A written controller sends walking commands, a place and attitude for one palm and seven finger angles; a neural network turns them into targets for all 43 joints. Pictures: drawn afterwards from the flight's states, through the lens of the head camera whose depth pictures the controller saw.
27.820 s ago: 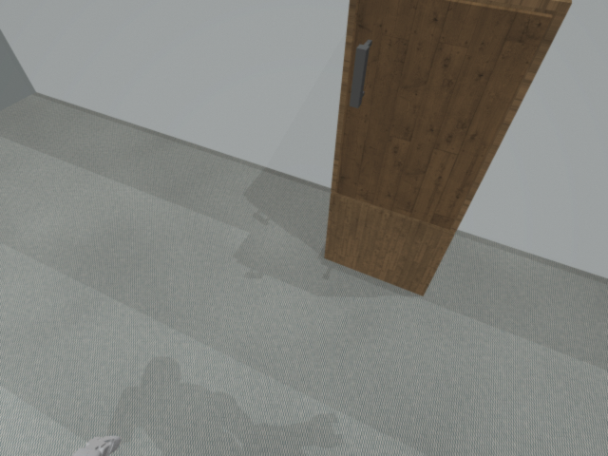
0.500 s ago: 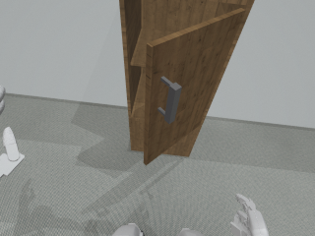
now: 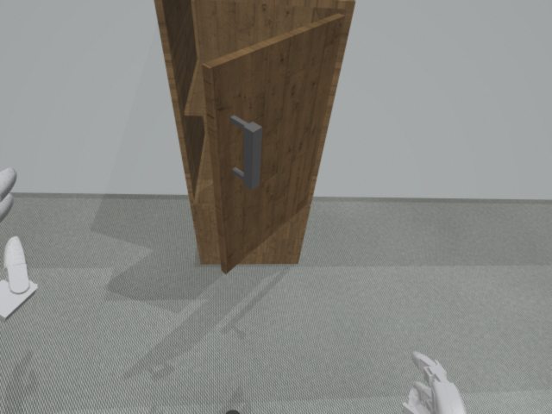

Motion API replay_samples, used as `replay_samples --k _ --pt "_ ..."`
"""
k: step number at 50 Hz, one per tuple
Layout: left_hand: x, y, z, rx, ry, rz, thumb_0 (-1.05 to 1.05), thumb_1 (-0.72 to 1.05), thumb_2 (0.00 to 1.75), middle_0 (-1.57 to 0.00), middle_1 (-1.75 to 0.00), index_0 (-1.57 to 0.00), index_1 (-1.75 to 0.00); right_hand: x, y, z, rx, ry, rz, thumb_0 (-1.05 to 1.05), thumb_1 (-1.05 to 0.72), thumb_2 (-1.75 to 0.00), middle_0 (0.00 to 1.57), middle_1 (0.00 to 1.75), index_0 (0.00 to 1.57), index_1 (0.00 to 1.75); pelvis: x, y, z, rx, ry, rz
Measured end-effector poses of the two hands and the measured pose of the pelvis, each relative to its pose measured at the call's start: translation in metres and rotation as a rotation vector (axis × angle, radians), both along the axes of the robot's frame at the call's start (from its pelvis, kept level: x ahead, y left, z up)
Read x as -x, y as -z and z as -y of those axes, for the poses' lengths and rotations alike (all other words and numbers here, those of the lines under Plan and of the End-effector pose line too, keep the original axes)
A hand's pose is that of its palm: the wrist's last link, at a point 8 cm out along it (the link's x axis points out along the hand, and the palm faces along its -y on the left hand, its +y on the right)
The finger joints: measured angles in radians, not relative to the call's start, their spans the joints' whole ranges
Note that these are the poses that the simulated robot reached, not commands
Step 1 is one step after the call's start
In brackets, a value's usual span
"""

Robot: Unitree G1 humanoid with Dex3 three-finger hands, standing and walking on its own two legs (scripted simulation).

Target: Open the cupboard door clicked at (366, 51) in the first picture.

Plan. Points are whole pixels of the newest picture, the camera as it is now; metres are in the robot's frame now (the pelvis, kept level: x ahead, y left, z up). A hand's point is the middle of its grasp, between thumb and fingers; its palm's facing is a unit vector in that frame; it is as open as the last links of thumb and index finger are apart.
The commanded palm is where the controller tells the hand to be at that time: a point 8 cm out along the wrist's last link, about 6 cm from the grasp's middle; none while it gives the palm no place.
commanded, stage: stop stepping back and stand still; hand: left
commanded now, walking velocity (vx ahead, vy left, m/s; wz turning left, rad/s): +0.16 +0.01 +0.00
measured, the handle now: (244, 153) +0.55 +0.07 +0.07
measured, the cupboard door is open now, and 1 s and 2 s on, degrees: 46 46 46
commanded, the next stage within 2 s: let the arm hang, fingers relaxed in 0.50 s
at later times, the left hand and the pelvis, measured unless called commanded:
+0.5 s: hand (10, 357) +0.14 +0.24 +0.17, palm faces +0.37 -0.79 -0.49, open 7.4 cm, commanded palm +0.10 +0.29 +0.19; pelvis -0.04 -0.01 +0.01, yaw +0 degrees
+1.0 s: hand out of the picture -0.07 +0.17 -0.17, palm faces +0.10 -0.98 -0.18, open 7.0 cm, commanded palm none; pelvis -0.05 -0.01 +0.01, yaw +5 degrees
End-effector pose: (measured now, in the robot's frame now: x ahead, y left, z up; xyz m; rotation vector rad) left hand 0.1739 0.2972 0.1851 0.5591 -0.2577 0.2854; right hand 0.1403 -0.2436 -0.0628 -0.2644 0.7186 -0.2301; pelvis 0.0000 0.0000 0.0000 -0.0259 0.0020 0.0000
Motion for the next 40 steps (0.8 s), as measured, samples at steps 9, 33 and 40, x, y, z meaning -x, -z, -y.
replay_samples --k 9,33,40 --pt "0.061 0.0 -0.002 0.027 -0.088 0.035 0.01 0.89 0.9 -0.22 -0.3 -0.21 -0.3 0.049 0.009 0.013 0.03 -0.018 -0.085 0.02 -0.9 -0.9 0.2 0.3 0.21 0.3 0.019 -0.002 -0.001 0.007 -0.003 0.003" --pt "0.049 0.051 -0.006 0.08 -0.156 -0.182 0.0 0.89 0.9 -0.21 -0.3 -0.2 -0.3 0.036 0.036 0.002 -0.071 -0.12 -0.103 0.01 -0.9 -0.9 0.21 0.3 0.21 0.3 0.04 0.002 0.003 -0.023 -0.051 -0.003" --pt "0.106 0.264 0.039 0.421 -0.238 -1.074 0.0 0.91 0.9 -0.2 -0.3 -0.19 -0.3 0.058 0.06 0.009 -0.084 -0.098 -0.286 0.01 -0.91 -0.9 0.2 0.3 0.2 0.3 0.047 0.005 0.005 -0.037 -0.066 0.003"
